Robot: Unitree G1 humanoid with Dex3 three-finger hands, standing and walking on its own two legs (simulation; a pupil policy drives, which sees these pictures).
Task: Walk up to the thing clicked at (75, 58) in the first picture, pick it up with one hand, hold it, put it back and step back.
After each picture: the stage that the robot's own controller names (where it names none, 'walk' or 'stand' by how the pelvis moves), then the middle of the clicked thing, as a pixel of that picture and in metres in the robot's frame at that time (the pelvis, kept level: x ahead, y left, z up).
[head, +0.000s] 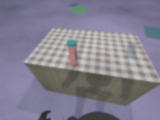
stand; (73, 54) +0.53 +0.17 +0.04
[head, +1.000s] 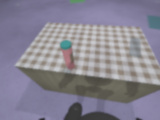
stand; (68, 56) +0.44 +0.20 +0.05
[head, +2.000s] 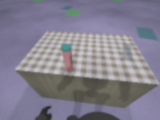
stand; (68, 59) +0.47 +0.20 +0.05
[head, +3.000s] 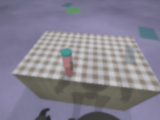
stand; (68, 64) +0.42 +0.19 +0.04
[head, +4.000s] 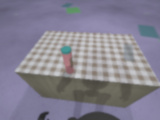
stand; (68, 61) +0.45 +0.19 +0.03
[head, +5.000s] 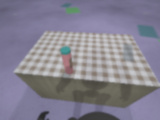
stand; (67, 62) +0.44 +0.20 +0.04
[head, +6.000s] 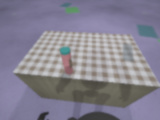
stand; (67, 62) +0.44 +0.20 +0.03
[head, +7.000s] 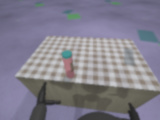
rise first; (68, 65) +0.42 +0.20 +0.04
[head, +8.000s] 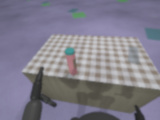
go down; (71, 62) +0.45 +0.19 +0.04
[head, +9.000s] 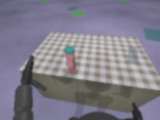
go down; (71, 61) +0.45 +0.18 +0.05
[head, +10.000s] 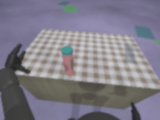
go down; (68, 62) +0.42 +0.17 +0.06
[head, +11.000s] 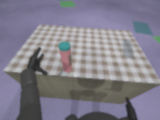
close in; (66, 59) +0.44 +0.18 +0.07
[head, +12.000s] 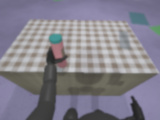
close; (59, 53) +0.45 +0.20 +0.10
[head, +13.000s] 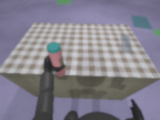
lift; (57, 61) +0.39 +0.21 +0.09
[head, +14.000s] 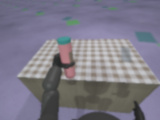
lift; (67, 59) +0.34 +0.15 +0.21
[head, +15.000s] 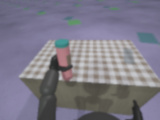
hold; (65, 61) +0.33 +0.17 +0.20
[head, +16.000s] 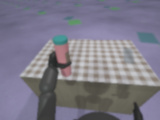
hold; (63, 58) +0.33 +0.17 +0.22
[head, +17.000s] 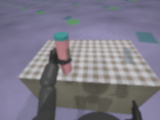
crouch; (64, 55) +0.35 +0.17 +0.23
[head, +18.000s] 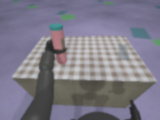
lower; (59, 46) +0.44 +0.20 +0.22
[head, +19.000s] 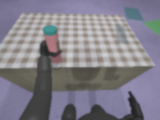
lower; (54, 47) +0.48 +0.21 +0.11
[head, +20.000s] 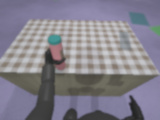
lower; (58, 55) +0.44 +0.20 +0.10
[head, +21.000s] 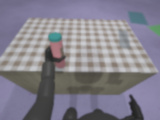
lower; (58, 52) +0.45 +0.20 +0.10
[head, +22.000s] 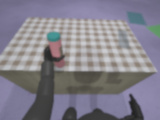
lower; (57, 52) +0.45 +0.20 +0.10
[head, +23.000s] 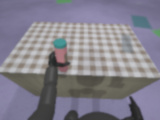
open; (62, 57) +0.42 +0.19 +0.09
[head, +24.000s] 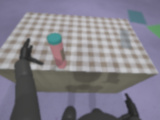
sink last; (58, 53) +0.43 +0.19 +0.10
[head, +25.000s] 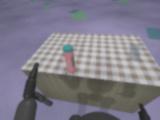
sink last; (70, 60) +0.44 +0.20 +0.08
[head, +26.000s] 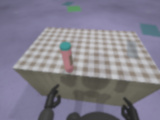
stand; (67, 59) +0.43 +0.20 +0.08
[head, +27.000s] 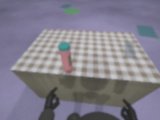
stand; (66, 59) +0.43 +0.19 +0.09
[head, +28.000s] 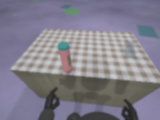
stand; (66, 59) +0.43 +0.20 +0.09
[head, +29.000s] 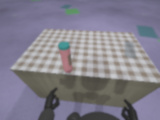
stand; (66, 59) +0.43 +0.20 +0.09
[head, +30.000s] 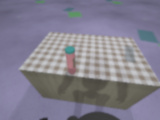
stand; (71, 61) +0.45 +0.18 +0.04
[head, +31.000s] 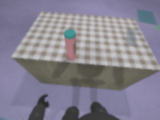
walk; (70, 47) +0.50 +0.16 +0.06
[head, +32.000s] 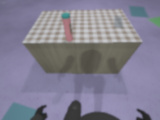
walk; (67, 28) +0.75 +0.25 +0.07
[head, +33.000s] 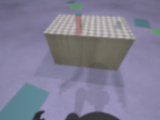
stand; (78, 24) +1.06 +0.21 +0.06
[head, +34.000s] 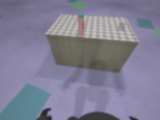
stand; (80, 25) +1.03 +0.18 +0.04
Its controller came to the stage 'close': yes
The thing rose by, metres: 0.21
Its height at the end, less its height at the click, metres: +0.00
